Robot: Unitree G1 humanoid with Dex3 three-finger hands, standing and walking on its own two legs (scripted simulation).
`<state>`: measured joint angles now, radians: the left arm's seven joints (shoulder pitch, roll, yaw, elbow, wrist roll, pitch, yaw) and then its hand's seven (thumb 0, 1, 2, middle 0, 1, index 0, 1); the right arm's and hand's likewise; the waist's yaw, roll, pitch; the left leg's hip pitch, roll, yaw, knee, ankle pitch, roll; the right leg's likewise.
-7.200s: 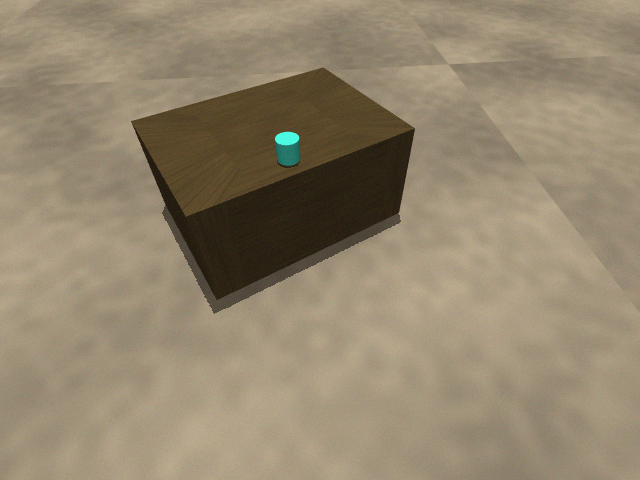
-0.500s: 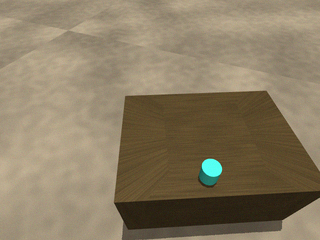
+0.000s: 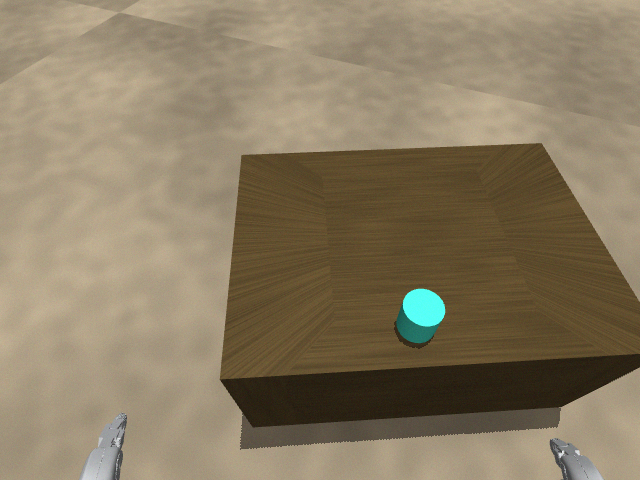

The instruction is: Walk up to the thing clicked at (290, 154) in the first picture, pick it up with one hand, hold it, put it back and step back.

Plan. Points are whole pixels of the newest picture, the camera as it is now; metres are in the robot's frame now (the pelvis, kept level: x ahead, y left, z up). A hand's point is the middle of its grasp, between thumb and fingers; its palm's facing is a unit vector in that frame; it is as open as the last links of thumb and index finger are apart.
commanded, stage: go down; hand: right
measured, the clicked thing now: (419, 316) +0.46 -0.17 -0.26
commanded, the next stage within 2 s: none
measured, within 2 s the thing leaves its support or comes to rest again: neither
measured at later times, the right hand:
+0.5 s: hand out of the picture +0.16 -0.26 -0.11, palm faces +0.06 +0.94 -0.33, open 17.4 cm
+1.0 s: hand (567, 460) +0.18 -0.28 -0.08, palm faces +0.13 +0.94 -0.32, open 17.4 cm
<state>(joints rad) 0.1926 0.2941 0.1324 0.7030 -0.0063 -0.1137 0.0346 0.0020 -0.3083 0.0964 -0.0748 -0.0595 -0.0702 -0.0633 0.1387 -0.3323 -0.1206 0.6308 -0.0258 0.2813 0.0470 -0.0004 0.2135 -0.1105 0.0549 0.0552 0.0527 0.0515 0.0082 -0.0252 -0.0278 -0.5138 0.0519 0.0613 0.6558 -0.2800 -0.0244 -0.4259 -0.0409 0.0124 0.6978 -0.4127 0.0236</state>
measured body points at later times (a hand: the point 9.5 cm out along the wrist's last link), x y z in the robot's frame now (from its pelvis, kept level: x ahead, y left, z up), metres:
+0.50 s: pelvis +0.01 +0.00 -0.02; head +0.05 +0.00 +0.43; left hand +0.16 +0.28 -0.09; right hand +0.15 -0.31 -0.09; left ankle +0.03 +0.14 -0.72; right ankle -0.04 -0.13 -0.72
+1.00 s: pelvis -0.01 +0.00 -0.03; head +0.02 -0.01 +0.42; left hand +0.16 +0.26 -0.07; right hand +0.17 -0.33 -0.06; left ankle +0.02 +0.14 -0.72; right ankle -0.04 -0.13 -0.72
